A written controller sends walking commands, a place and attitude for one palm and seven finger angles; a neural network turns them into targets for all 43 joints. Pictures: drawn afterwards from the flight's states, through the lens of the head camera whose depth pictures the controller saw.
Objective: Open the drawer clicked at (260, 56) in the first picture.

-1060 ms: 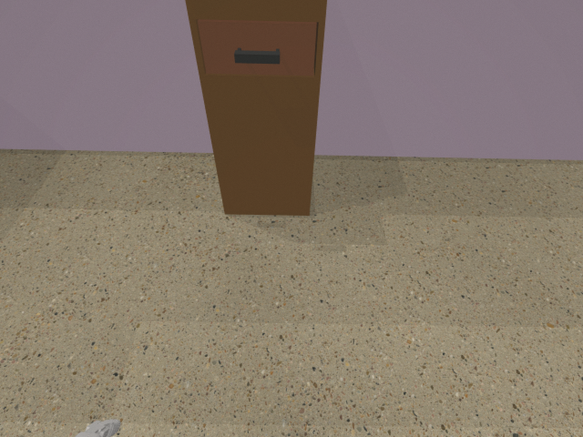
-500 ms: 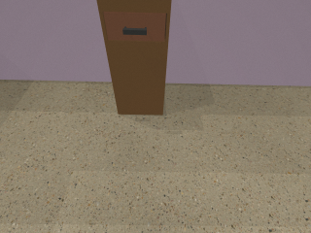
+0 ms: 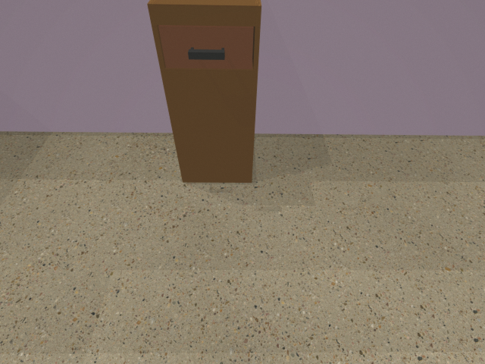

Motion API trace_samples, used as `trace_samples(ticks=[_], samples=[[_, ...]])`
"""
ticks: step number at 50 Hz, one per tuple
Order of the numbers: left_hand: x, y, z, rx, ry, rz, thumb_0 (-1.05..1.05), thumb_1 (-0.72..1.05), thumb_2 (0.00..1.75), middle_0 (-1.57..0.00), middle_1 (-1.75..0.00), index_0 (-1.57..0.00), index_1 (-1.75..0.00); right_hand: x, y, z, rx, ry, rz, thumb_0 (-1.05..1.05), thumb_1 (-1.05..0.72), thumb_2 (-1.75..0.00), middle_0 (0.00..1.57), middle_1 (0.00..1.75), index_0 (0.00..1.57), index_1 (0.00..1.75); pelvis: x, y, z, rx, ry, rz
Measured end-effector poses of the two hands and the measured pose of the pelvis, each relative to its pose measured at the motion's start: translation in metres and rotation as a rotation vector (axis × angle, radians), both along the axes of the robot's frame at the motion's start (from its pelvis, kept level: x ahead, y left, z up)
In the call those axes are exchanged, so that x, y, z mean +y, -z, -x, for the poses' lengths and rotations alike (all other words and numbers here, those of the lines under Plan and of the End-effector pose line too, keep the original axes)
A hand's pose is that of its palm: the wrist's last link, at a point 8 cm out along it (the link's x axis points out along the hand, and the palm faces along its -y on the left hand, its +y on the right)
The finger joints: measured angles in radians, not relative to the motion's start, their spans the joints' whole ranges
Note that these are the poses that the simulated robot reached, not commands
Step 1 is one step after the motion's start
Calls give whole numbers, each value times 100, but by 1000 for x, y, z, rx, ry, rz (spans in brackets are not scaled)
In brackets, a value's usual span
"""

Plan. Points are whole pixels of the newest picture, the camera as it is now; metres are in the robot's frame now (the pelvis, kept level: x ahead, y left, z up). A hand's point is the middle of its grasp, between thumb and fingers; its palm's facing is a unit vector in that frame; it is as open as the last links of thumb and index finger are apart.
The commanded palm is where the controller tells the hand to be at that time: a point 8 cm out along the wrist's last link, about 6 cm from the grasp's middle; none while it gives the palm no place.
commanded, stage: look at it before walking up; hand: left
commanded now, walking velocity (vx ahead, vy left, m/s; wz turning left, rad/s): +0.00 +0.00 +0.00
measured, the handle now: (207, 52) +1.17 +0.20 -0.01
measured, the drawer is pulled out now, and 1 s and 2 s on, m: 0.00 0.00 0.00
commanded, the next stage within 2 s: walk to a spot facing it in 0.38 s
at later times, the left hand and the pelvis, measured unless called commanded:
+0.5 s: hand out of the picture +0.07 +0.25 -0.16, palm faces -0.03 -0.94 -0.33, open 7.4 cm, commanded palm none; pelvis +0.01 +0.00 +0.00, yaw +0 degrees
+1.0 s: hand out of the picture +0.11 +0.18 -0.21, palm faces -0.11 -0.98 -0.16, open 7.4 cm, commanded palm none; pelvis +0.13 +0.01 -0.03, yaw -6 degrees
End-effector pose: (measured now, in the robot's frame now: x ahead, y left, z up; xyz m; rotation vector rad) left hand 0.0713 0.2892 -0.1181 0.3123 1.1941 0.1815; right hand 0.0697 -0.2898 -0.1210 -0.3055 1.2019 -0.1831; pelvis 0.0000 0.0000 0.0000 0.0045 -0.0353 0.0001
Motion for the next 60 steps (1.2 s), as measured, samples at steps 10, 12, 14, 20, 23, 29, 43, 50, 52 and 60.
trace_samples(ticks=[10,12,14,20,23,29,43,50,52,60], samples=[[-1,3,10,36,-6,4,1,90,89,-21,-30,-21,-30,-2,0,5,25,4,4,1,-90,-90,20,30,20,30,-1,0,0,7,1,1],[-1,4,12,43,-7,5,1,90,89,-21,-30,-21,-30,-2,0,5,28,5,4,1,-90,-90,20,30,20,30,0,0,0,8,2,1],[0,4,12,48,-8,5,1,90,89,-21,-30,-21,-30,-2,0,5,30,6,5,1,-90,-90,20,30,20,30,0,0,-1,9,2,2],[0,4,9,48,-9,4,1,90,89,-21,-30,-21,-30,-1,0,1,25,5,6,1,-90,-90,20,30,20,30,0,-1,-4,9,3,2],[1,4,6,42,-8,3,1,90,89,-21,-30,-21,-30,-1,-1,-3,19,4,5,1,-90,-90,20,30,20,30,0,-1,-5,9,4,1],[-3,6,3,42,-11,7,1,90,89,-21,-30,-20,-30,6,3,-8,13,6,-6,1,-90,-90,20,30,20,30,1,1,-11,12,13,2],[-49,51,21,259,-69,161,1,90,89,-20,-30,-20,-30,57,40,19,192,134,-108,1,-90,-90,20,30,20,30,8,25,-84,54,57,23],[-55,60,-41,321,7,159,1,90,89,-21,-30,-20,-30,77,45,21,203,263,-115,1,-90,-90,20,30,20,30,6,32,-133,36,111,11],[-59,59,-89,265,40,151,1,91,89,-20,-30,-20,-30,84,43,32,264,295,-134,0,-90,-90,20,30,20,30,1,30,-148,30,116,10],[-100,50,-282,-106,133,124,1,91,90,-20,-29,-20,-30,71,51,20,513,358,-217,1,-90,-90,20,30,20,30,-39,47,-224,-3,155,3]])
